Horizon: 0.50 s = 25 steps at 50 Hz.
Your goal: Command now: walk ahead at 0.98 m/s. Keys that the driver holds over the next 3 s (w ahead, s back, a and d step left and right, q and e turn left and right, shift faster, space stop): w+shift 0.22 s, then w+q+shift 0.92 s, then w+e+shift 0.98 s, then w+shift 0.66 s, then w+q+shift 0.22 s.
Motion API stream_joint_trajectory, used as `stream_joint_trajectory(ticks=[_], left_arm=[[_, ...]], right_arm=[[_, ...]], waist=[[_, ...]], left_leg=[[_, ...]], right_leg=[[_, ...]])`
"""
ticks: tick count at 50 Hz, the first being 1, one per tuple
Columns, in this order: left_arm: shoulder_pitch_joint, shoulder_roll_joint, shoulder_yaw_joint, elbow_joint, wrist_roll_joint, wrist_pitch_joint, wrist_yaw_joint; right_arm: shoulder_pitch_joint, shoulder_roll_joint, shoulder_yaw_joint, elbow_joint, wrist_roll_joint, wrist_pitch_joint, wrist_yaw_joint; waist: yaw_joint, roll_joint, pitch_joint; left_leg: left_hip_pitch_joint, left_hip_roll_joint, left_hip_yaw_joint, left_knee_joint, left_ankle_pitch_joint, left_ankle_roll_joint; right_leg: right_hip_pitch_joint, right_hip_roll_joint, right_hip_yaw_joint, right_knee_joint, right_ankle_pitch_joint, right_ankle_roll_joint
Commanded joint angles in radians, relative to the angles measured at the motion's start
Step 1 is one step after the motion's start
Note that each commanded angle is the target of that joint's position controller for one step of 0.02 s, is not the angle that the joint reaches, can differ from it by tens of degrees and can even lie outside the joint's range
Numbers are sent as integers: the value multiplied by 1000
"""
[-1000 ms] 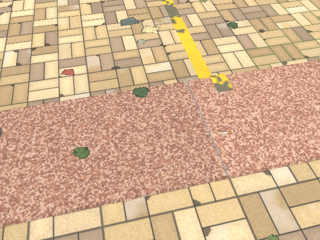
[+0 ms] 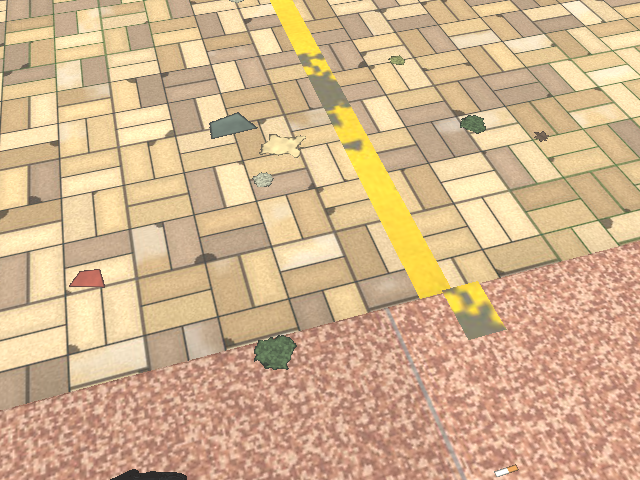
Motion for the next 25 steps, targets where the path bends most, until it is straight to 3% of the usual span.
stream_joint_trajectory(ticks=[1, 3, 4, 5, 6, 7, 8, 9, 10, 11, 12, 13, 15, 16, 18, 21, 23, 24, 25], left_arm=[[-123, 35, -8, -77, -15, -9, -2], [-105, 69, 2, -77, -11, -10, 12], [-53, 91, 9, -68, -11, -9, 20], [72, 125, 24, -38, -11, -9, 32], [265, 163, 43, 20, -12, -8, 47], [458, 208, 66, 75, 4, -5, 66], [546, 290, 89, 87, 29, -1, 79], [499, 275, 93, 88, 24, 1, 58], [396, 202, 85, 88, 10, -4, 47], [350, 139, 71, 94, 5, -15, 41], [312, 94, 61, 99, 16, -24, 40], [306, 66, 50, 108, 18, -34, 46], [344, 38, 38, 144, -4, -57, 48], [348, 78, 44, 154, -13, -66, 48], [357, 92, 44, 151, -14, -81, 41], [404, 84, 29, 163, -25, -93, 42], [440, 116, 24, 169, -31, -96, 57], [446, 143, 28, 171, -25, -93, 66], [444, 168, 31, 167, -28, -89, 79]], right_arm=[[-14, -141, -11, -57, 5, -25, -14], [2, -178, -11, -50, -7, -15, -24], [5, -203, -16, -44, -19, -5, -35], [-5, -228, -23, -38, -33, 10, -46], [-38, -249, -30, -42, -45, 26, -54], [-84, -240, -32, -57, -47, 33, -55], [-57, -102, -6, -98, -31, 23, -35], [30, -77, -2, -120, 26, 4, -18], [-108, -142, -11, -150, 16, 1, -31], [-197, -144, -12, -174, 9, -2, -28], [-212, -115, -6, -173, 1, 7, -23], [-202, -91, -1, -177, -15, 26, -12], [-205, -56, 5, -185, -27, 62, 6], [-229, -44, 11, -211, -28, 76, 16], [-358, -65, 13, -265, -24, 88, 23], [-480, -69, 20, -308, -16, 78, 33], [-566, -81, 22, -333, -10, 66, 53], [-556, -82, 20, -327, -12, 64, 64], [-512, -109, 12, -305, -12, 65, 64]], waist=[[34, 37, 158], [53, 78, 90], [86, 118, 38], [152, 144, -32], [241, 157, -127], [326, 132, -208], [277, -79, -303], [182, -251, -395], [169, -90, -214], [154, 9, -102], [106, 85, -36], [66, 79, -3], [35, 34, 62], [18, -12, 75], [38, -6, 132], [61, 13, 156], [83, 34, 175], [67, -1, 145], [47, -40, 112]], left_leg=[[-199, 254, -68, -160, 709, 50], [-12, 275, -42, -34, 1106, 31], [50, 294, -39, 72, 1274, 24], [72, 311, -41, 245, 1365, 21], [41, 317, -32, 485, 1348, 26], [-135, 283, -20, 778, 1122, 34], [-476, 152, -27, 1174, 366, 32], [-781, 18, -168, 1408, -150, 22], [-883, 112, -186, 1386, -37, 52], [-874, 147, -172, 1328, 31, 53], [-831, 183, -181, 1266, 50, 52], [-784, 206, -192, 1225, 54, 43], [-757, 239, -192, 1169, 78, 24], [-801, 241, -171, 1145, 109, 15], [-837, 238, -135, 1017, 243, 10], [-791, 196, -14, 773, 441, 33], [-736, 169, 39, 583, 537, 52], [-615, 131, 74, 556, 581, 57], [-560, 86, 101, 534, 547, 62]], right_leg=[[228, 72, -75, -179, 95, -24], [268, 147, -107, -224, -1, -48], [323, 183, -107, -226, -80, -59], [442, 207, -86, -230, -152, -75], [625, 214, -69, -253, -216, -94], [872, 137, 2, -253, -303, -121], [1137, -130, 354, -234, -578, -175], [1275, -275, 901, -457, -712, -285], [1142, -217, 772, -515, -692, -237], [976, -191, 616, -538, -571, -215], [838, -155, 496, -567, -500, -176], [729, -121, 404, -589, -472, -138], [610, -66, 251, -629, -376, -65], [592, -72, 210, -664, -370, -58], [542, -28, 77, -715, -210, -16], [554, 24, -98, -707, 134, 34], [609, 9, -138, -732, 274, 65], [611, 1, -169, -707, 382, 74], [678, -7, -190, -642, 565, 84]])
Next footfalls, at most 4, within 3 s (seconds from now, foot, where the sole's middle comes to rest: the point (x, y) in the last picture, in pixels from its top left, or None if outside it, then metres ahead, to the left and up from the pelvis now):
0.14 right None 0.35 -0.08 -0.77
0.58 left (278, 378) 0.72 0.08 -0.77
1.06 right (295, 250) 1.23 0.03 -0.93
1.44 left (168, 227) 1.35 0.42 -0.93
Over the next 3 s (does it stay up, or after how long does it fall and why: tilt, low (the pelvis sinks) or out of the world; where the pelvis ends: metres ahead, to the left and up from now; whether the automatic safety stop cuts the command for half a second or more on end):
stays up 2.64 0.60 -0.16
